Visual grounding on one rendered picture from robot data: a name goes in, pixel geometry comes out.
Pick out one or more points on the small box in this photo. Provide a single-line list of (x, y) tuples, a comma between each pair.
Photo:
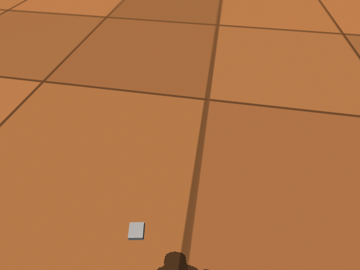
[(136, 231)]

